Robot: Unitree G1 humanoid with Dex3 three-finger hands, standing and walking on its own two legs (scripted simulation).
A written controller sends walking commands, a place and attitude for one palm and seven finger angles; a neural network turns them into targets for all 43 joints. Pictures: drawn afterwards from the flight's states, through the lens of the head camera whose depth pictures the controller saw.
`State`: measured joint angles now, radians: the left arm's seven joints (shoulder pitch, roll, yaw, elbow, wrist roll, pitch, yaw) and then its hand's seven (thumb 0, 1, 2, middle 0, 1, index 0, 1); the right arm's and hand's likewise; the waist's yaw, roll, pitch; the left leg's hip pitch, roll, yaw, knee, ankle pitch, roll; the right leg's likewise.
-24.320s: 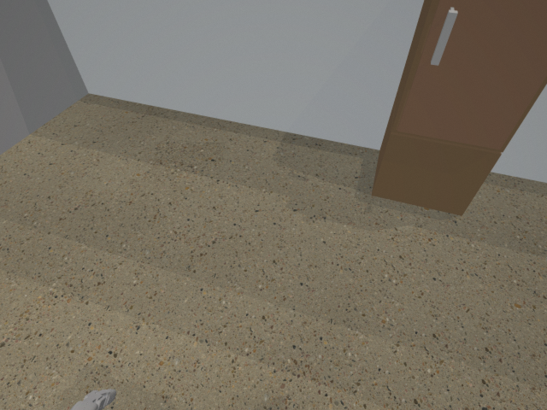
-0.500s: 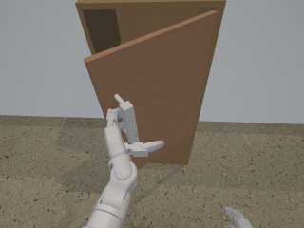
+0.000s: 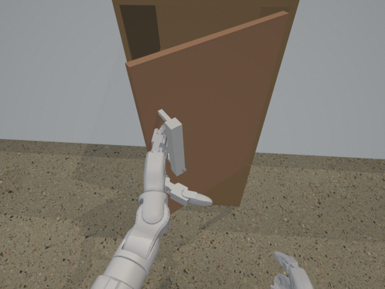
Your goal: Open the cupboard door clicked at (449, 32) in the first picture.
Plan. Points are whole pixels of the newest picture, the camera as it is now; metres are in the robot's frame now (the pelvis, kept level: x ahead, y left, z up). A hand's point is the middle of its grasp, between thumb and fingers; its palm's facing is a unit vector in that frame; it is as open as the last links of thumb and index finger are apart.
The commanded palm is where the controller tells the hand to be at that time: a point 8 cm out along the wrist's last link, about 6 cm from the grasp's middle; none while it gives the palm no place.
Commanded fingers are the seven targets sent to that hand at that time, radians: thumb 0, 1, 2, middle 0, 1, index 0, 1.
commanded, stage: slide the hand sideways off the handle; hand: left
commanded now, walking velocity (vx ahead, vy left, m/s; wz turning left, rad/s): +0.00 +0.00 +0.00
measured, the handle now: (170, 143) +0.41 +0.08 +0.08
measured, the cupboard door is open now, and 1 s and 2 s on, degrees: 40 40 40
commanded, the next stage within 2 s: draw the hand back to the body in 1.08 s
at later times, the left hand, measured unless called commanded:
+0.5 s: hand (165, 188) +0.29 +0.08 +0.08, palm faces -0.08 -1.00 -0.02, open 16.4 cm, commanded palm +0.27 +0.13 +0.08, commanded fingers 0.00 -0.50 0.30 -0.15 -0.30 -0.15 -0.30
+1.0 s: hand (140, 204) +0.25 +0.12 +0.08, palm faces -0.01 -1.00 -0.05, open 16.3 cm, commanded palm +0.22 +0.17 +0.08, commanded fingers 0.00 -0.50 0.30 -0.15 -0.30 -0.15 -0.30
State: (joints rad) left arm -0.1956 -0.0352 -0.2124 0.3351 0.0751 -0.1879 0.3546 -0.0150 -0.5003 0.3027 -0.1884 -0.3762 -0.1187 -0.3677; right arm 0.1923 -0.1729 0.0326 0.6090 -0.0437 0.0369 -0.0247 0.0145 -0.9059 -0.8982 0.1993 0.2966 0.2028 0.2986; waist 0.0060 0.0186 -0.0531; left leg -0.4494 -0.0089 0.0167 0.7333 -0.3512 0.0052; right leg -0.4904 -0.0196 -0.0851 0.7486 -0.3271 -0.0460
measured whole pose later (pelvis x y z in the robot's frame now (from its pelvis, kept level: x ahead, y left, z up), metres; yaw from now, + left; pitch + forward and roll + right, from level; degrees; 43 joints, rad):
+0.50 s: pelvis +0.01 +0.01 +0.00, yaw -2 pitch +3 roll +0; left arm 0.08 0.06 -0.17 0.07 -0.06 -0.18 0.08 -0.02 -0.50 0.30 -0.14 -0.29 -0.14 -0.29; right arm 0.24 -0.21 0.04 0.53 0.01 -0.03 -0.01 0.02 -0.91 -0.90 0.20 0.30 0.20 0.30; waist 0.02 0.02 -0.04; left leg -0.39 0.00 0.04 0.72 -0.38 0.01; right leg -0.44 -0.01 -0.06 0.72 -0.33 -0.03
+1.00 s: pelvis +0.03 +0.00 +0.00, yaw +0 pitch +4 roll +0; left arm 0.37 0.13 -0.05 -0.18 -0.13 -0.19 -0.06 -0.02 -0.50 0.30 -0.15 -0.30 -0.15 -0.30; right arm 0.24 -0.22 0.04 0.51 0.01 -0.11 -0.03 0.02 -0.91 -0.90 0.20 0.30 0.20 0.30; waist 0.03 0.04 -0.06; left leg -0.43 0.01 0.01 0.77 -0.42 -0.01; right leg -0.47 0.00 -0.09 0.78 -0.39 -0.05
